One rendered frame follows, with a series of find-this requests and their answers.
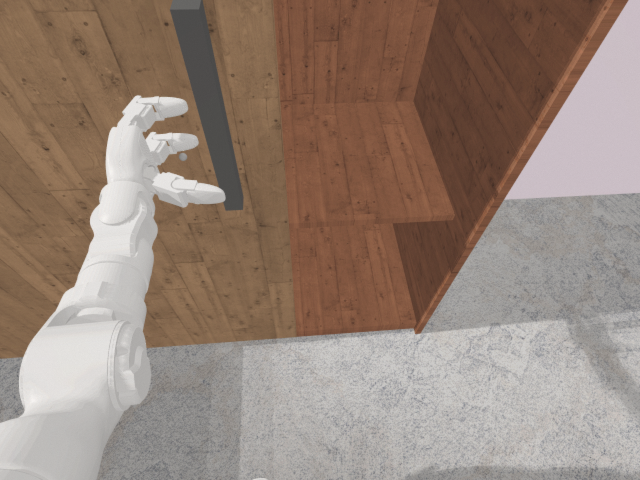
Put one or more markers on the robot left forearm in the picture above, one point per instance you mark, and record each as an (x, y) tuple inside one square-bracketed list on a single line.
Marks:
[(116, 272)]

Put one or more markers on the robot left upper arm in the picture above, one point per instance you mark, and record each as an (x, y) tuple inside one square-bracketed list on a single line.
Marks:
[(78, 380)]

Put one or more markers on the robot left hand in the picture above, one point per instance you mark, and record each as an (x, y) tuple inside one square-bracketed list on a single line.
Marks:
[(128, 154)]

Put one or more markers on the wardrobe door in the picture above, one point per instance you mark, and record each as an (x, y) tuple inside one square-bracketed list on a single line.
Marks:
[(68, 68)]

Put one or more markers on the handle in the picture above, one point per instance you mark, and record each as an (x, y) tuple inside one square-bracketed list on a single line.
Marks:
[(191, 27)]

